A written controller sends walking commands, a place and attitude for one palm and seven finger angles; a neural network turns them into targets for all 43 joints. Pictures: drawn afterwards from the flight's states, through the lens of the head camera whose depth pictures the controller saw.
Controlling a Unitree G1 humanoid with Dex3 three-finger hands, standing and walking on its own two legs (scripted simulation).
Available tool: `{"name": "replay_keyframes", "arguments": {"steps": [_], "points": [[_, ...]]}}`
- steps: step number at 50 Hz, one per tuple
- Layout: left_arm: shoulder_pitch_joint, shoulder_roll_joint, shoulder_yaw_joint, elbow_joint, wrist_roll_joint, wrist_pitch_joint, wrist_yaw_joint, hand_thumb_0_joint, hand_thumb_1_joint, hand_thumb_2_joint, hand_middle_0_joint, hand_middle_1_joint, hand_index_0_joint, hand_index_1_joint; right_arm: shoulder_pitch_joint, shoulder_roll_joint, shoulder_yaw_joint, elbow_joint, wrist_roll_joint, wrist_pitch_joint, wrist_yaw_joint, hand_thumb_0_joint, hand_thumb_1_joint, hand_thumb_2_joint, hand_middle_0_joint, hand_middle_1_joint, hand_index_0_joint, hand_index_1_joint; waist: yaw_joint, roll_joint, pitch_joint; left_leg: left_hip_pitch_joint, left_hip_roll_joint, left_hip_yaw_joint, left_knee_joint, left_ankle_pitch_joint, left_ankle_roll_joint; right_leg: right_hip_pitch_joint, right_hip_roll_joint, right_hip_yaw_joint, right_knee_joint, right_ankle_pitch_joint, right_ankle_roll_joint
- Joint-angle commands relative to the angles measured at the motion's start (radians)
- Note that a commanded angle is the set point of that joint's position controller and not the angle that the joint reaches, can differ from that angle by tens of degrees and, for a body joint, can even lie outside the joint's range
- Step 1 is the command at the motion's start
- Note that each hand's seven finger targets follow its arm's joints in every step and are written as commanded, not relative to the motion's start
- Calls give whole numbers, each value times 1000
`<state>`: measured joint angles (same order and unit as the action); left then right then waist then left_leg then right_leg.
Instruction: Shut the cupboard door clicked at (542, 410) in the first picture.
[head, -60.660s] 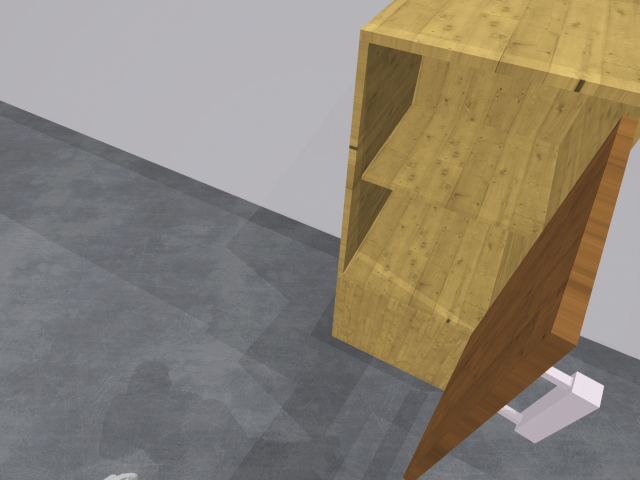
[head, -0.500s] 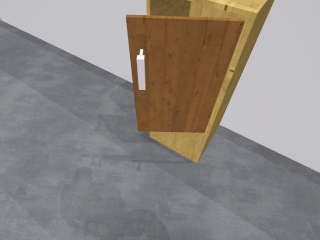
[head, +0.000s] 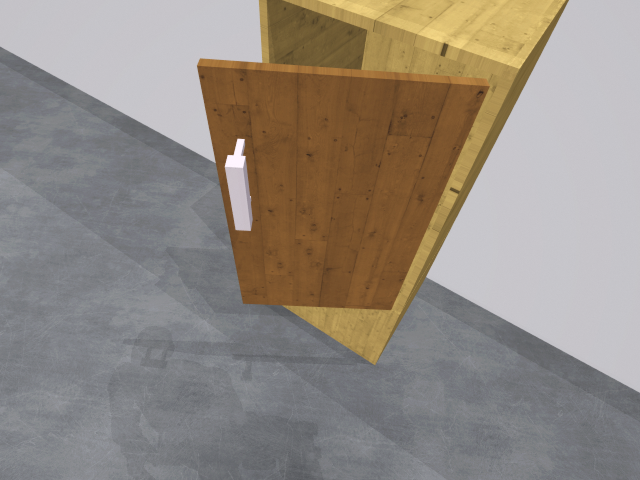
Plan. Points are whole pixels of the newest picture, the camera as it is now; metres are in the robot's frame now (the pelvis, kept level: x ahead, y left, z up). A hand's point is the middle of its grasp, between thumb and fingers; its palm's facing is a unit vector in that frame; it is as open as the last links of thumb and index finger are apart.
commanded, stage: come to a stop and stand still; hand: left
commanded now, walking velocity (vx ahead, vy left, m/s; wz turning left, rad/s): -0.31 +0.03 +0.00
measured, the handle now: (242, 185) +0.50 +0.15 +0.05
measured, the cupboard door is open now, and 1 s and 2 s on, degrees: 32 32 32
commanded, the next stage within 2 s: look again from close up in 0.98 s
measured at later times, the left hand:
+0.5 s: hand out of the picture +0.08 +0.20 -0.17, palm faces +0.10 -0.97 -0.24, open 7.4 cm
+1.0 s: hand out of the picture +0.02 +0.17 -0.16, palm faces +0.03 -0.98 -0.19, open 7.3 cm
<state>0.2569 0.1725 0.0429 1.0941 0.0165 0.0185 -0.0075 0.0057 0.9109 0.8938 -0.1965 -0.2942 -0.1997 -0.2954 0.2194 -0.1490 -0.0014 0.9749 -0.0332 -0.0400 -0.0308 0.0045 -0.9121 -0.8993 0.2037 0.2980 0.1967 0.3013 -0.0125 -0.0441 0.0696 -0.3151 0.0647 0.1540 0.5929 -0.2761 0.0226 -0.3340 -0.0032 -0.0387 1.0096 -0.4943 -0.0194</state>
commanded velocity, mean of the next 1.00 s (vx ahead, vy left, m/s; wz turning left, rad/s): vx -0.08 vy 0.04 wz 0.00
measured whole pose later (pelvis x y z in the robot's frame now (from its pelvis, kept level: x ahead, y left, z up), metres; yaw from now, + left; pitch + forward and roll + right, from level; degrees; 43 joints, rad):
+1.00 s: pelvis +0.01 +0.00 +0.01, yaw +1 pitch -1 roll +1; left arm 0.26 0.15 0.00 1.12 0.01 0.01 0.02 0.01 0.92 0.89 -0.20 -0.29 -0.20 -0.30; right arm 0.26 -0.18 -0.01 1.11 0.00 0.01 -0.02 0.00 -0.92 -0.90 0.20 0.30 0.20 0.30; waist -0.01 -0.01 0.03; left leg -0.18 0.00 0.07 0.39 -0.18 0.01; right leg -0.13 0.00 0.03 0.42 -0.27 0.00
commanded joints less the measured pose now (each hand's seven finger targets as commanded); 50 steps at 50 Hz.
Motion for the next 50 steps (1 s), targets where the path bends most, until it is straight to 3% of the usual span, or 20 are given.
{"name": "replay_keyframes", "arguments": {"steps": [1,4,7,9,12,16,20,23,24,25,26,27,29,32,35,37,39,40,42,50], "points": [[37,21,3,-70,-8,-5,14,0,900,900,-200,-300,-200,-300,21,-178,-37,-3,6,13,-23,0,-900,-900,200,300,200,300,22,201,-106,113,229,-173,-229,596,124,38,-50,12,-280,73,38],[103,66,11,-53,4,-5,22,0,900,900,-200,-300,-200,-300,-8,-180,-56,12,25,35,-15,0,-900,-900,200,300,200,300,51,127,-120,88,153,-121,-149,399,59,149,-30,0,-512,381,32],[30,199,32,-102,18,-8,29,0,900,900,-200,-300,-200,-300,30,-125,-68,-2,28,67,8,0,-900,-900,200,300,200,300,16,-46,-53,21,-27,-42,22,-26,-38,80,-256,253,-610,709,-82],[32,215,40,-94,14,-16,37,0,900,900,-200,-300,-200,-300,8,-113,-72,-10,22,88,3,0,-900,-900,200,300,200,300,41,-203,-66,-64,-60,-89,282,-306,-50,152,-356,325,-632,1072,-178],[28,219,50,-99,13,-12,55,0,900,900,-200,-300,-200,-300,-33,-139,-75,-26,30,86,0,0,-900,-900,200,300,200,300,58,-149,-129,-207,-76,-173,486,-319,-60,349,-366,267,-549,1329,-204],[12,223,56,-127,13,-9,60,0,900,900,-200,-300,-200,-300,-91,-138,-68,-55,26,95,14,0,-900,-900,200,300,200,300,69,-142,-159,-201,-79,-175,449,-233,-83,360,-335,205,-569,1171,-177],[-40,232,60,-156,22,-5,57,0,900,900,-200,-300,-200,-300,-62,-130,-62,-64,28,87,22,0,-900,-900,200,300,200,300,44,-171,-154,-87,-67,-153,195,-187,-74,288,-308,167,-568,1010,-156],[-58,212,52,-155,7,2,51,0,900,900,-200,-300,-200,-300,34,-150,-61,-34,24,72,23,0,-900,-900,200,300,200,300,-4,-99,-162,163,-52,-118,-192,153,-66,151,-222,118,-478,709,-60],[-20,163,42,-163,0,10,49,0,900,900,-200,-300,-200,-300,37,-223,-70,-43,14,59,23,0,-900,-900,200,300,200,300,9,105,-189,266,107,-267,-231,377,-15,32,-128,55,-395,402,-2],[-4,113,27,-174,-3,17,49,0,900,900,-200,-300,-200,-300,23,-290,-80,-64,7,61,20,0,-900,-900,200,300,200,300,8,304,-158,199,286,-409,-246,615,96,-20,-44,-3,-268,-36,44],[-22,115,24,-182,3,24,50,0,900,900,-200,-300,-200,-300,1,-284,-74,-75,2,67,13,0,-900,-900,200,300,200,300,-1,227,-102,81,300,-390,-259,543,158,-5,-18,46,-121,-118,36],[-30,111,25,-178,5,35,52,0,900,900,-200,-300,-200,-300,-18,-273,-71,-78,-1,60,0,0,-900,-900,200,300,200,300,9,292,-97,86,280,-408,-263,594,176,-51,-5,80,-25,-128,33],[-48,132,33,-155,0,38,44,0,900,900,-200,-300,-200,-300,-54,-222,-53,-80,3,59,-12,0,-900,-900,200,300,200,300,26,257,-47,54,212,-323,-253,588,158,-57,-13,121,35,-30,36],[-25,109,16,-136,-3,24,35,0,900,900,-200,-300,-200,-300,-58,-202,-47,-73,9,50,-12,0,-900,-900,200,300,200,300,30,174,-97,161,183,-274,-231,572,157,-15,-16,74,-143,-1,42],[-7,96,4,-118,-3,16,32,0,900,900,-200,-300,-200,-300,-17,-200,-50,-33,16,49,-9,0,-900,-900,200,300,200,300,20,187,-118,175,175,-288,-242,471,138,90,-12,34,-378,100,37],[56,104,0,-87,0,2,35,0,900,900,-200,-300,-200,-300,-21,-176,-48,-16,29,47,-5,0,-900,-900,200,300,200,300,45,111,-118,116,121,-269,-198,333,85,216,-19,65,-608,302,23],[26,146,-5,-79,2,-18,38,0,900,900,-200,-300,-200,-300,-2,-124,-39,-10,38,47,5,0,-900,-900,200,300,200,300,3,0,-69,95,14,-190,-184,62,-5,156,-163,226,-709,357,-34],[-6,159,-9,-83,1,-16,35,0,900,900,-200,-300,-200,-300,14,-112,-38,0,36,50,12,0,-900,-900,200,300,200,300,-16,28,-43,150,-15,-184,-206,34,-16,69,-177,226,-713,290,-45],[-19,124,-11,-63,0,-30,36,0,900,900,-200,-300,-200,-300,44,-107,-39,36,26,50,9,0,-900,-900,200,300,200,300,-19,-128,-58,199,-1,-167,-200,108,-17,69,-131,199,-711,339,-38],[37,82,-22,-7,-9,-24,39,0,900,900,-200,-300,-200,-300,88,-107,-15,119,23,34,3,0,-900,-900,200,300,200,300,5,35,9,152,26,-192,-298,95,-9,116,-86,166,-722,270,-18]]}}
